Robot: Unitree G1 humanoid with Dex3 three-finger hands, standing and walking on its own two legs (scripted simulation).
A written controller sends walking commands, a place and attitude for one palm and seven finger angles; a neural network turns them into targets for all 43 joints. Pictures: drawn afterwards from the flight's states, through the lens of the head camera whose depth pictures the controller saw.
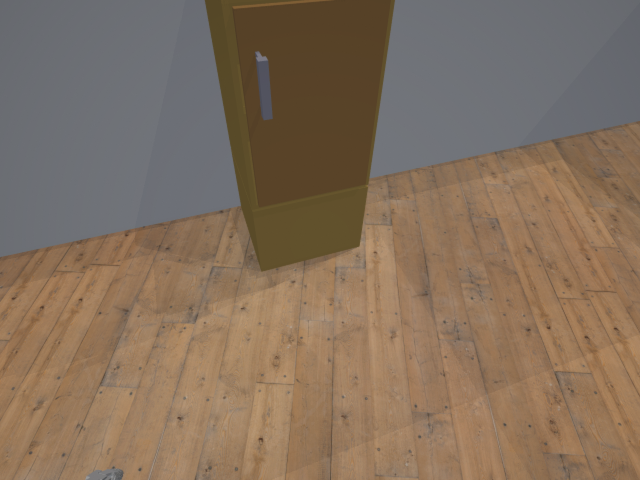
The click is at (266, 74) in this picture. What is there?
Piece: cupboard door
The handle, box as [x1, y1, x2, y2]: [255, 51, 272, 119]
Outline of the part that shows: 257,51 255,52 261,114 263,119 272,118 268,64 265,56 262,57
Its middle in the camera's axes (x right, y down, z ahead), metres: -0.15 -0.38 +0.97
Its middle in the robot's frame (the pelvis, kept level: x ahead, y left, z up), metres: +0.98 +0.20 +0.02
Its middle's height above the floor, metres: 0.79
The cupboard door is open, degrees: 0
